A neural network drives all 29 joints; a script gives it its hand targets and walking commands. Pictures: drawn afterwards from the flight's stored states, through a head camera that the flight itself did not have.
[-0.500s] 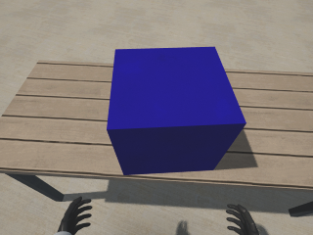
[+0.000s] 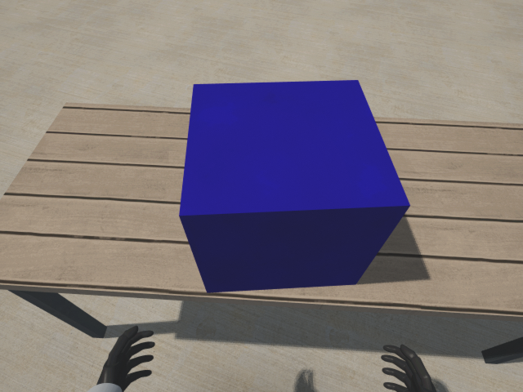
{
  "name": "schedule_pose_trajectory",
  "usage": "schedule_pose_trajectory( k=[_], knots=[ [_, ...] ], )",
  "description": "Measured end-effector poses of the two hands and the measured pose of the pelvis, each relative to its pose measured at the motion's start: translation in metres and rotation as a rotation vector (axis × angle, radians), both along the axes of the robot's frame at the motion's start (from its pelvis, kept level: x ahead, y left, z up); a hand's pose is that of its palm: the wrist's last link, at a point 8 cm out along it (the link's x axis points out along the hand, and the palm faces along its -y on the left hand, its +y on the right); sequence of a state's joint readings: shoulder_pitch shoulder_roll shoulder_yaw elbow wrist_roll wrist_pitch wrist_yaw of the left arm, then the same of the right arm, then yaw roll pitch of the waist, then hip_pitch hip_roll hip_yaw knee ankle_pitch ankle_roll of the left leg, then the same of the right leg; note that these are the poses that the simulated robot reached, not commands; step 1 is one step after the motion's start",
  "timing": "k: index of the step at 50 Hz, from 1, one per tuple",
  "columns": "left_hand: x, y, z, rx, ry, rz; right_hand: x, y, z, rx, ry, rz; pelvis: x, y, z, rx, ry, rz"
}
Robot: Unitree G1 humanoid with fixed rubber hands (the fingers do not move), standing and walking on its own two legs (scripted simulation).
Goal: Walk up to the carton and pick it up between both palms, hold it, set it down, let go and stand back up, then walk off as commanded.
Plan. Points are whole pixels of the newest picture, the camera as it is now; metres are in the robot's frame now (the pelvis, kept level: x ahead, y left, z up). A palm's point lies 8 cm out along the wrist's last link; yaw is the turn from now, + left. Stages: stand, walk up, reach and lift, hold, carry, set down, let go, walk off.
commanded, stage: let go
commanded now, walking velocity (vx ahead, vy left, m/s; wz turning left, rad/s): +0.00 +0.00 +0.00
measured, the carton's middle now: (279, 190) +0.48 +0.01 -0.02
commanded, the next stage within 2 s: stand in 0.20 s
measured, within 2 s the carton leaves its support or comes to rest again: neither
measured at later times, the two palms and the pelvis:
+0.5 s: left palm out of the picture +0.10 +0.25 -0.10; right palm out of the picture +0.16 -0.23 -0.09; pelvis +0.00 +0.00 +0.00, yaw +0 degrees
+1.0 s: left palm out of the picture +0.01 +0.25 -0.12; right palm out of the picture +0.07 -0.24 -0.10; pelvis -0.04 +0.00 +0.00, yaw +0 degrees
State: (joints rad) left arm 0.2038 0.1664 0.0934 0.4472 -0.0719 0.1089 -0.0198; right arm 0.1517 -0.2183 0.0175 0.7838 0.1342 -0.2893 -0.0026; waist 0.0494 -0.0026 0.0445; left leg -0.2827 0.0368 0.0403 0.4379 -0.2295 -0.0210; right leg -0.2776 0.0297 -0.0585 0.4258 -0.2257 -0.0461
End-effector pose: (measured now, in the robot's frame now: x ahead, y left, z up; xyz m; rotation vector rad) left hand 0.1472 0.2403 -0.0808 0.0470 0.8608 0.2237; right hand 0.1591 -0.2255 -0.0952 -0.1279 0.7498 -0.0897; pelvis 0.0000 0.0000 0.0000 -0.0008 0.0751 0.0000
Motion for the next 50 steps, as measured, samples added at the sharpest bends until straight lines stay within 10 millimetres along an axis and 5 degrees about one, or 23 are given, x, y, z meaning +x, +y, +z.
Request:
schedule_pose_trajectory(
  k=[13,27,50],
  knots=[
    [0.0,0.003,-0.002,0.034,-0.005,-0.02,-0.003,-0.001,-0.005,-0.02,0.069,0.019,0.002,0.0,0.0,0.0,0.002,0.0],
    [-0.055,0.011,-0.02,0.054,0.052,0.017,0.0,-0.004,0.009,-0.033,0.035,-0.001,0.003,0.0,0.0,0.0,0.003,0.0],
    [-0.137,0.013,-0.04,0.039,0.171,0.04,-0.088,-0.014,-0.005,-0.041,0.127,-0.046,-0.035,0.0,-0.001,0.0,-0.049,-0.001]
  ],
)
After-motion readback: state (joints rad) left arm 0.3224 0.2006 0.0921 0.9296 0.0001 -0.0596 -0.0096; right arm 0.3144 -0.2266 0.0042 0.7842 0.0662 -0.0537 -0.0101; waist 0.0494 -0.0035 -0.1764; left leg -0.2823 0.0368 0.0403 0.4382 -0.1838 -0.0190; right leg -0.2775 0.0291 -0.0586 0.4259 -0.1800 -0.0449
